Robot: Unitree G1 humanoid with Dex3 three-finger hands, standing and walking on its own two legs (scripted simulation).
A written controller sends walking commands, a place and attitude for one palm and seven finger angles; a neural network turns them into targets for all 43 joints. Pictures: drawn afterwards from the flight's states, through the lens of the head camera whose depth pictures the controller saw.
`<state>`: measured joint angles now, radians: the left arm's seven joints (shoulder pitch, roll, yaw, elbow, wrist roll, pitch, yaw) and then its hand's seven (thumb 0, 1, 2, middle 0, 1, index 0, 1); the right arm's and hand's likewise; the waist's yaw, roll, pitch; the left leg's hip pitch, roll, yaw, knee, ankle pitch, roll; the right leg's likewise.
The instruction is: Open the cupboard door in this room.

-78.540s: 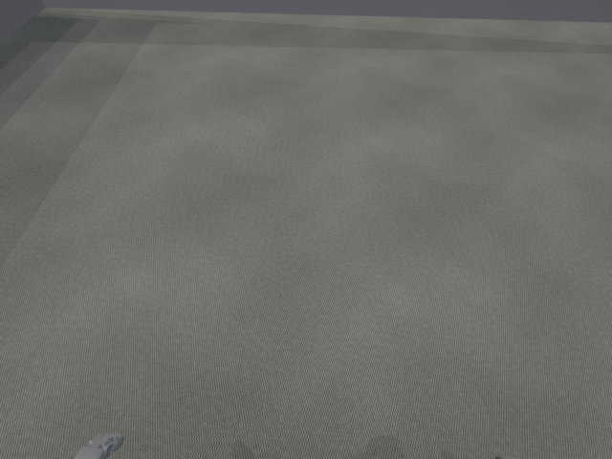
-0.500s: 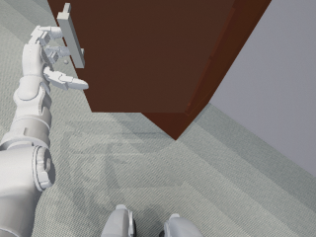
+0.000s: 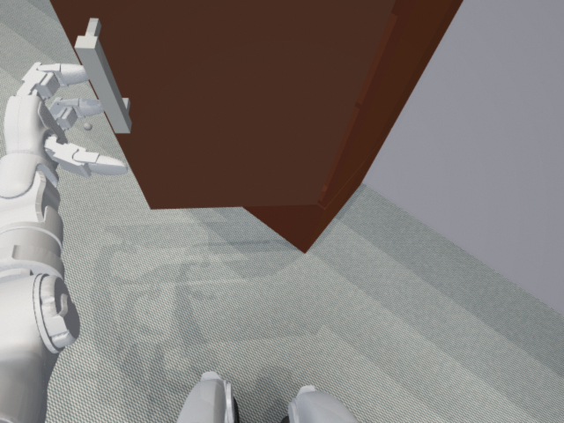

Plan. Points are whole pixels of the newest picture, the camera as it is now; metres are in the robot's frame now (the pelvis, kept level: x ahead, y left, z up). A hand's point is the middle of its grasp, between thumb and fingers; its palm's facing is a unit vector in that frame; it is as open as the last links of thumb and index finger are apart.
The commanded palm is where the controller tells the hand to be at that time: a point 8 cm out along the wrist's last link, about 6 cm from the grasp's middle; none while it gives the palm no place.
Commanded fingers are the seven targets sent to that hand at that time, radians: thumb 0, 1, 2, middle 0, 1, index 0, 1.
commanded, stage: move the hooked fingers beside the handle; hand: left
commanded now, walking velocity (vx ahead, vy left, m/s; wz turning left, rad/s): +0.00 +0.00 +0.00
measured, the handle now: (109, 80) +0.58 +0.21 +0.09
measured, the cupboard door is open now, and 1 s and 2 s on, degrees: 43 43 43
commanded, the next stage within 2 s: slide the fingers in behind the handle in 1.30 s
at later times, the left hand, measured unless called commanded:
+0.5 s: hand (60, 128) +0.49 +0.26 +0.09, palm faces +0.05 -1.00 -0.01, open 14.0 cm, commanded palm +0.48 +0.30 +0.08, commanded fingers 0.00 -0.50 0.30 -0.30 -1.20 -0.30 -1.20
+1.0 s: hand (57, 129) +0.49 +0.26 +0.09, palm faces +0.05 -1.00 +0.01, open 14.0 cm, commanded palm +0.47 +0.30 +0.08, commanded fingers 0.00 -0.50 0.30 -0.30 -1.20 -0.30 -1.20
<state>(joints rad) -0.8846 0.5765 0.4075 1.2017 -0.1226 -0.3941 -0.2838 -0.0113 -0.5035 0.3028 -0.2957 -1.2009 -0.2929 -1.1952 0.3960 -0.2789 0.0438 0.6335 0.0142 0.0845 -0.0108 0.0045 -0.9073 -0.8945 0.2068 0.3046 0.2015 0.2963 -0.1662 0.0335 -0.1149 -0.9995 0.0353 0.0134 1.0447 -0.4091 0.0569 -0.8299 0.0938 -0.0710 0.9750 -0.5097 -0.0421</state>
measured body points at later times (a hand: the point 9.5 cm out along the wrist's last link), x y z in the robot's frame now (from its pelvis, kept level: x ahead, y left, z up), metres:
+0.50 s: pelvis +0.00 +0.00 +0.00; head +0.12 +0.04 +0.43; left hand +0.48 +0.31 +0.09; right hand +0.00 -0.27 -0.10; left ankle +0.04 +0.08 -0.67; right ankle -0.03 -0.10 -0.67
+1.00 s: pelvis +0.00 +0.02 +0.00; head +0.12 +0.05 +0.43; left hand +0.48 +0.32 +0.09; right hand +0.00 -0.25 -0.10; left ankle +0.04 +0.08 -0.67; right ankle -0.03 -0.10 -0.67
